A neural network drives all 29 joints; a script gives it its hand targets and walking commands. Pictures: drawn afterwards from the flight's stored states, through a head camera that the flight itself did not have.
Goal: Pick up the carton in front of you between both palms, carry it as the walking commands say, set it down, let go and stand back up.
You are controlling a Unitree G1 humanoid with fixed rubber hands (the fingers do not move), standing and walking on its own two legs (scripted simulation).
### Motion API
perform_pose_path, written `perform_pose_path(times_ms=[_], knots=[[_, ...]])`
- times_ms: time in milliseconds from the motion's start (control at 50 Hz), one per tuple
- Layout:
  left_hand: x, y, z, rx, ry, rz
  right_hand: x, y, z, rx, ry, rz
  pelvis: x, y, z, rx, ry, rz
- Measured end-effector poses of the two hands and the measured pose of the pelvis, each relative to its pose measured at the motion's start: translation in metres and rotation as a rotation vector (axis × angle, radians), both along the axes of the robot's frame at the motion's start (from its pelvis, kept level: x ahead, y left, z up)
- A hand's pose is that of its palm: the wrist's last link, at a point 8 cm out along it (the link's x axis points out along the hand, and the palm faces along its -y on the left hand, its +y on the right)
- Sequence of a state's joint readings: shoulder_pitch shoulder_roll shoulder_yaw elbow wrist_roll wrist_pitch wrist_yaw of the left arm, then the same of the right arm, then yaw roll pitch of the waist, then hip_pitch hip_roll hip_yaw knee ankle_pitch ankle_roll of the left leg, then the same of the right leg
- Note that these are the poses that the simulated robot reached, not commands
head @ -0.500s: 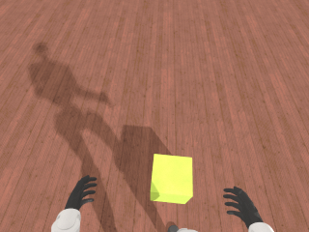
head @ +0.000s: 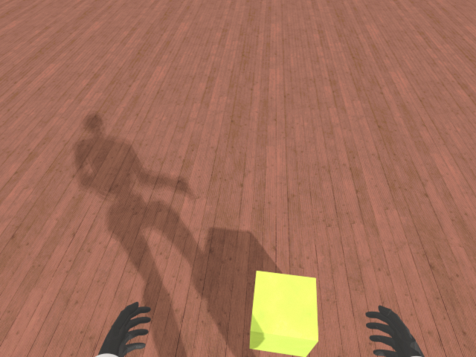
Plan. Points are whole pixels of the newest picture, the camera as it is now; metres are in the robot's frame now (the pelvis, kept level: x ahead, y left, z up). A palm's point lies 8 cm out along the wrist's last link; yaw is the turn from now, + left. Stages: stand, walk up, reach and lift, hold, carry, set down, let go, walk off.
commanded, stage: let go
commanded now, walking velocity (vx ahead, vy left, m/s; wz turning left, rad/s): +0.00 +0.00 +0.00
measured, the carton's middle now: (281, 314) +0.39 -0.12 -0.65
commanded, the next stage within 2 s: stand in 0.06 s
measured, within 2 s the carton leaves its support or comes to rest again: neither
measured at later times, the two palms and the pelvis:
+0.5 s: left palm out of the picture +0.12 +0.27 -0.08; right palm out of the picture +0.14 -0.31 -0.10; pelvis +0.01 -0.03 +0.00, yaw +2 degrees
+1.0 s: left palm out of the picture +0.09 +0.27 -0.09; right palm out of the picture +0.11 -0.33 -0.10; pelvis +0.00 -0.03 +0.00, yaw +3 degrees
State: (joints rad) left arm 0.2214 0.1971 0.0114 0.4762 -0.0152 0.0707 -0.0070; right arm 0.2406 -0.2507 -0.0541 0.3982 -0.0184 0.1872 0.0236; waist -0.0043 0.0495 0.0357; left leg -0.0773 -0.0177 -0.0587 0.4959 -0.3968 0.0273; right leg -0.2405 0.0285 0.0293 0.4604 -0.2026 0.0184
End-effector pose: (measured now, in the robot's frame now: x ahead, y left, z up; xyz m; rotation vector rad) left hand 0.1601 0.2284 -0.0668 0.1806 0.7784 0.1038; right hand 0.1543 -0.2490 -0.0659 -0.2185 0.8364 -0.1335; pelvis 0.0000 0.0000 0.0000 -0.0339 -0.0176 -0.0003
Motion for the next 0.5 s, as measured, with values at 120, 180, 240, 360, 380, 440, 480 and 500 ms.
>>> perform_pose_path(times_ms=[120, 180, 240, 360, 380, 440, 480, 500], knots=[[-0.008, 0.002, -0.006, 0.073, 0.041, -0.018, -0.01, -0.02, -0.008, -0.045, 0.013, -0.005, -0.004, -0.009, -0.002, 0.012, 0.016, 0.006], [-0.019, 0.019, -0.01, 0.138, 0.09, 0.002, -0.016, -0.033, -0.018, -0.07, 0.028, 0.008, -0.004, -0.013, -0.004, 0.019, 0.024, 0.012], [-0.028, 0.033, -0.01, 0.18, 0.124, 0.029, -0.02, -0.043, -0.026, -0.081, 0.054, 0.021, -0.001, -0.017, -0.006, 0.022, 0.028, 0.017], [-0.038, 0.045, -0.01, 0.219, 0.172, 0.077, -0.02, -0.056, -0.036, -0.092, 0.099, 0.04, 0.006, -0.025, -0.006, 0.023, 0.029, 0.031], [-0.039, 0.045, -0.01, 0.22, 0.178, 0.083, -0.019, -0.057, -0.037, -0.094, 0.104, 0.043, 0.007, -0.026, -0.006, 0.023, 0.028, 0.033], [-0.041, 0.043, -0.013, 0.217, 0.194, 0.096, -0.016, -0.06, -0.038, -0.1, 0.115, 0.05, 0.01, -0.029, -0.005, 0.023, 0.026, 0.039], [-0.041, 0.04, -0.015, 0.212, 0.202, 0.102, -0.014, -0.062, -0.039, -0.104, 0.121, 0.054, 0.011, -0.031, -0.005, 0.023, 0.024, 0.042], [-0.042, 0.039, -0.016, 0.209, 0.205, 0.104, -0.014, -0.063, -0.039, -0.107, 0.124, 0.056, 0.012, -0.031, -0.005, 0.023, 0.022, 0.044]])
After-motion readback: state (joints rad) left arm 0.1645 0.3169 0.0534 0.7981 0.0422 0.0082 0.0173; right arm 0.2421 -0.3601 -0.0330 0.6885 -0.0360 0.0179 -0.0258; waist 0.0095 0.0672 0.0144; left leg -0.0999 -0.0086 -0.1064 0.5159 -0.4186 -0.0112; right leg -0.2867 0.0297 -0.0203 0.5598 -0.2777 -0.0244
